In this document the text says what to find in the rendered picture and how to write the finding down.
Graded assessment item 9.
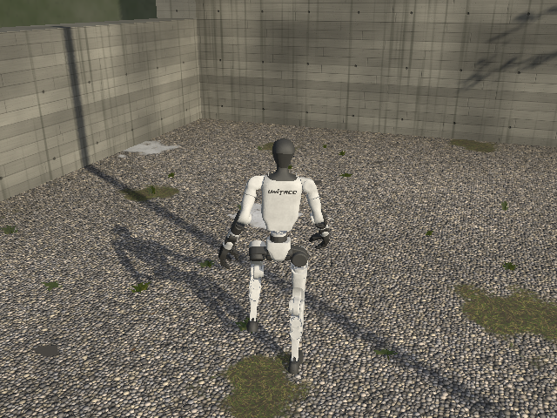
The robot left hand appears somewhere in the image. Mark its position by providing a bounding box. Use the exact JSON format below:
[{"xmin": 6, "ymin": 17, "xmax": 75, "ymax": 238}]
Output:
[{"xmin": 218, "ymin": 245, "xmax": 238, "ymax": 269}]

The left robot forearm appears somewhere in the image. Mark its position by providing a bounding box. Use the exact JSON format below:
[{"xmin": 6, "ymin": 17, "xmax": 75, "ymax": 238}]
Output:
[{"xmin": 223, "ymin": 210, "xmax": 245, "ymax": 250}]

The right robot forearm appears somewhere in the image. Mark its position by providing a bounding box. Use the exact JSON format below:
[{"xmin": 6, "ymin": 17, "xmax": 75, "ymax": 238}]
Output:
[{"xmin": 315, "ymin": 210, "xmax": 329, "ymax": 237}]

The humanoid robot torso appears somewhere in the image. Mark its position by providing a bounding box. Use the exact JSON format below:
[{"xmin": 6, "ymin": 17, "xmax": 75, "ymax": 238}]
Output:
[{"xmin": 261, "ymin": 172, "xmax": 302, "ymax": 261}]

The robot right upper arm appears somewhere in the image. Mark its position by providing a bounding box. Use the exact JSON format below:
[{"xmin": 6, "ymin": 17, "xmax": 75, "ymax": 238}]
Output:
[{"xmin": 300, "ymin": 177, "xmax": 324, "ymax": 224}]

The robot right hand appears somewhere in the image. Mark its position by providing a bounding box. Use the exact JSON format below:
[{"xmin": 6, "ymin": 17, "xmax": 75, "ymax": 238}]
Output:
[{"xmin": 309, "ymin": 233, "xmax": 330, "ymax": 249}]

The left robot foot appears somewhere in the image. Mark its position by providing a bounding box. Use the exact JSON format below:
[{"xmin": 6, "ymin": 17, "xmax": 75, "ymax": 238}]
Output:
[{"xmin": 246, "ymin": 318, "xmax": 258, "ymax": 332}]

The robot left upper arm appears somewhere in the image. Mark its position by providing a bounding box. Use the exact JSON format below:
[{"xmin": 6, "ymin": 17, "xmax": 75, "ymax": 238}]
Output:
[{"xmin": 238, "ymin": 175, "xmax": 265, "ymax": 225}]

